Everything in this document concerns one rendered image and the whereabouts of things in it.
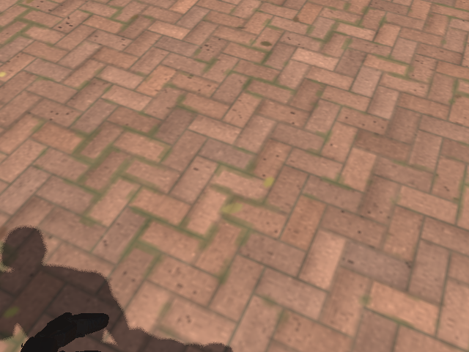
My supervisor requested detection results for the robot left hand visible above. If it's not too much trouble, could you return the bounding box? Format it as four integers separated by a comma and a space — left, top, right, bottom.
21, 312, 109, 352

